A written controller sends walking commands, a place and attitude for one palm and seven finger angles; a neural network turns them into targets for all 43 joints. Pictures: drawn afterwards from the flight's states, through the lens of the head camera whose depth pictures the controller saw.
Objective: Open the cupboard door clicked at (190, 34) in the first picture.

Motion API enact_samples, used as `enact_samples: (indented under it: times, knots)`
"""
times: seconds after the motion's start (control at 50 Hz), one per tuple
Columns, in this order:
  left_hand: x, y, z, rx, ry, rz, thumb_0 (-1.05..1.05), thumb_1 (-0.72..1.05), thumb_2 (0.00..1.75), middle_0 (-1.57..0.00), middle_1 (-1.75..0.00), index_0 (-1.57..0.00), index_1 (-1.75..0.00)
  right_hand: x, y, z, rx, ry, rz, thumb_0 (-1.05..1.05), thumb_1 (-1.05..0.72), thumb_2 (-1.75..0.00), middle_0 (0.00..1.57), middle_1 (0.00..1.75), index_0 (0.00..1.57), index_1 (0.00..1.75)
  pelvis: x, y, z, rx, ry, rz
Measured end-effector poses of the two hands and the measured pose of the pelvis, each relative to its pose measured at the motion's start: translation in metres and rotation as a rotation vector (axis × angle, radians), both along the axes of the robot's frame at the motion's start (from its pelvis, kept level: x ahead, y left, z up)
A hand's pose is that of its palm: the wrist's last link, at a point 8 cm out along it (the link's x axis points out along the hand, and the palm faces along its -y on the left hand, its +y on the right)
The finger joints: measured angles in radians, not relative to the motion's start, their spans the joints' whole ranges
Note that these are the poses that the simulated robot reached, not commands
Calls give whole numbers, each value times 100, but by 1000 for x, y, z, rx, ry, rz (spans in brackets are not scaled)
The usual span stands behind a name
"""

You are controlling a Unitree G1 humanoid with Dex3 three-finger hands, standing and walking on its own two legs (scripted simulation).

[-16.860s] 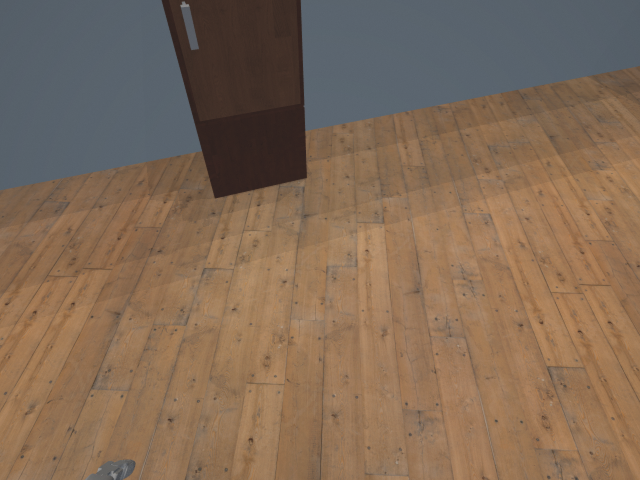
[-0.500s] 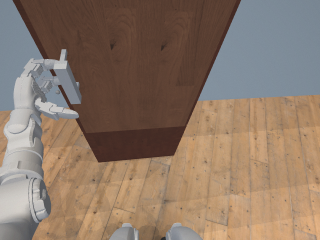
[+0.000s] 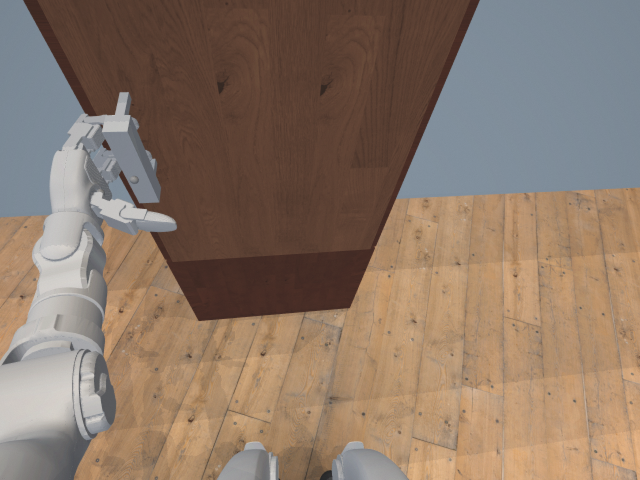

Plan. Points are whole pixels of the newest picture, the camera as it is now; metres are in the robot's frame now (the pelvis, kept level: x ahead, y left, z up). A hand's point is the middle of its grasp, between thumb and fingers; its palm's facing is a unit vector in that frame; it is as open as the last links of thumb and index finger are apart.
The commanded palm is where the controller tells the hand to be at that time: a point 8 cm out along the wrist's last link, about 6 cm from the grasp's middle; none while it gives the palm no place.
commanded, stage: slide the fingers in behind the handle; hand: left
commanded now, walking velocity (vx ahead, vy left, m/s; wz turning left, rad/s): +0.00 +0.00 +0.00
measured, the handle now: (137, 149) +0.51 +0.22 +0.07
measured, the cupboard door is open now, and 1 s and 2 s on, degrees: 0 0 11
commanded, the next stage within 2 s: close the thumb around the handle in 0.68 s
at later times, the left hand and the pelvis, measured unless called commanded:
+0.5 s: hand (152, 181) +0.46 +0.20 +0.07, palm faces +0.10 -1.00 -0.01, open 14.0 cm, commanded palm +0.43 +0.24 +0.07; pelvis +0.00 +0.00 +0.00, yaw +0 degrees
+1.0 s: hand (152, 179) +0.47 +0.20 +0.07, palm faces +0.09 -1.00 +0.00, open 12.6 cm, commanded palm +0.44 +0.24 +0.07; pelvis +0.00 +0.00 +0.00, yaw +0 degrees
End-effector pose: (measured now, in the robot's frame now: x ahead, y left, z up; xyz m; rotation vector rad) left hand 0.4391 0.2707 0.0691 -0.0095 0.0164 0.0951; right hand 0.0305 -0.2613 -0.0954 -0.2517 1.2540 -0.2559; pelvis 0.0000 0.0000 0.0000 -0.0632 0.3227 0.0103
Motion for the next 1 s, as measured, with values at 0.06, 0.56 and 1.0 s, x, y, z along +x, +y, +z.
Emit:
enact_samples:
  times: [0.06,0.56,1.0]
  knots:
    - [0,-3,1,14,9,-10,-1,-50,30,-30,-120,-31,-122,-3,2,0,10,6,-4,1,-90,-90,20,30,20,30,1,0,1,1,-4,1]
    - [-1,-20,2,18,-8,3,-1,-50,30,-30,-121,-30,-120,-1,3,-2,24,-19,1,1,-90,-90,20,30,20,30,-2,-1,1,6,-12,-2]
    - [2,-21,0,10,-12,-1,-1,-29,39,-32,-123,-32,-123,-6,4,-2,21,1,-11,1,-90,-90,20,30,20,30,-1,1,0,5,-6,-5]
